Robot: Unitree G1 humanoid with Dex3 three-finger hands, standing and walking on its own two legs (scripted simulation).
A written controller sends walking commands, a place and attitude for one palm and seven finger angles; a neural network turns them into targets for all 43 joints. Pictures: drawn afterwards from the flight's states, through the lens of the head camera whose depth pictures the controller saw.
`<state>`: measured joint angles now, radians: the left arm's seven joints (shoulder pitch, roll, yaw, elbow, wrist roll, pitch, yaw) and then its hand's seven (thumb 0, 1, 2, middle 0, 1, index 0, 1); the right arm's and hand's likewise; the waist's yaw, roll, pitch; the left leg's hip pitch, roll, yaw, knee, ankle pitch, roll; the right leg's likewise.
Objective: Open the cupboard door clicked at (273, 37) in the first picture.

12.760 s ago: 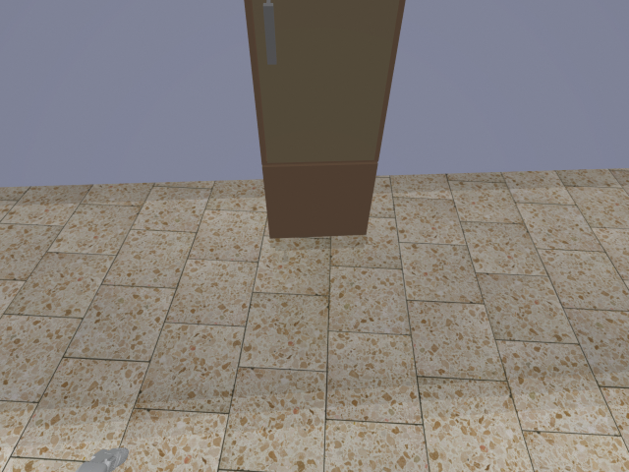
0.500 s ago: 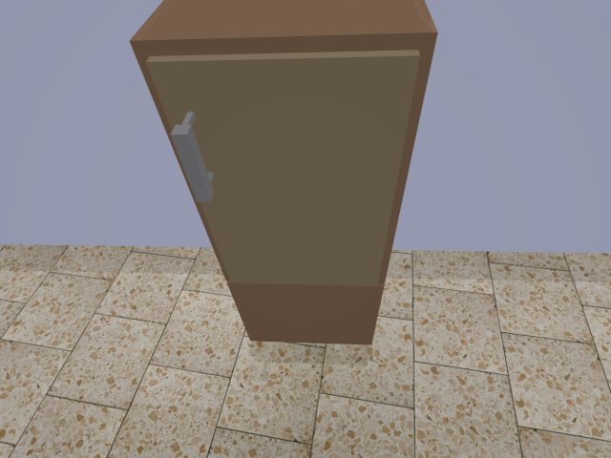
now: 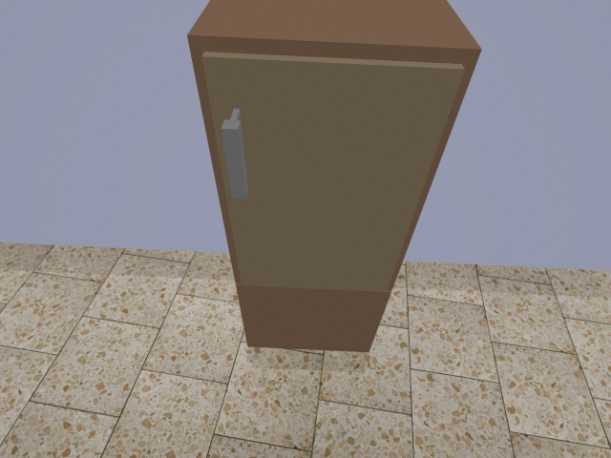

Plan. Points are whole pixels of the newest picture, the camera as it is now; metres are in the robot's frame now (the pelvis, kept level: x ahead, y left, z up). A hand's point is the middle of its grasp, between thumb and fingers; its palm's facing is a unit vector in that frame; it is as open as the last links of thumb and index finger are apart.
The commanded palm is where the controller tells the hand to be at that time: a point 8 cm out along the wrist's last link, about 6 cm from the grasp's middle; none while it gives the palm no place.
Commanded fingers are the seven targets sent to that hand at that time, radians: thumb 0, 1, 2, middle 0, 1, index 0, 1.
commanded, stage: come to a stop and stand still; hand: left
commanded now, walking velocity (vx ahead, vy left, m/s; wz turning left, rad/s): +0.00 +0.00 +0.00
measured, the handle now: (238, 154) +0.56 +0.15 +0.10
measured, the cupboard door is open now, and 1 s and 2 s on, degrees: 0 0 0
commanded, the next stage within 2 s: look again from close up in 0.52 s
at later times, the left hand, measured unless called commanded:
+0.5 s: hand out of the picture +0.02 +0.16 -0.18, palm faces +0.02 -0.99 -0.15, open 7.4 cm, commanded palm none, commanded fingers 0.00 0.90 0.90 -0.20 -0.30 -0.20 -0.30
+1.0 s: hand out of the picture +0.02 +0.15 -0.18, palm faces +0.03 -0.99 -0.15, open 7.4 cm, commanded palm none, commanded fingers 0.00 0.90 0.90 -0.20 -0.30 -0.20 -0.30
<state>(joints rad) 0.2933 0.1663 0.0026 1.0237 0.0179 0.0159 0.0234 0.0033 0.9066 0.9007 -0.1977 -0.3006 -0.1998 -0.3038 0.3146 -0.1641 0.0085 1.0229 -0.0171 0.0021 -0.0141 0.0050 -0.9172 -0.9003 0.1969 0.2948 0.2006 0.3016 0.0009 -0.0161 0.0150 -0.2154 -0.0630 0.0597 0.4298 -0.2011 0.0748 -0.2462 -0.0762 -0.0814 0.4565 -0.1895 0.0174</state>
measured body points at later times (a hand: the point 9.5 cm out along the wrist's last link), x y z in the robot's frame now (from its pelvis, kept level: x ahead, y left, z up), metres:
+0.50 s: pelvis +0.02 +0.00 +0.00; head +0.02 +0.01 +0.45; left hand +0.02 +0.21 -0.16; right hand +0.03 -0.23 -0.15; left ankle +0.02 +0.07 -0.74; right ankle +0.03 -0.14 -0.74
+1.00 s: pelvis +0.03 -0.01 +0.00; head +0.03 +0.00 +0.45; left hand +0.02 +0.20 -0.16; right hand +0.02 -0.23 -0.15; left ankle +0.02 +0.07 -0.74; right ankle +0.03 -0.14 -0.74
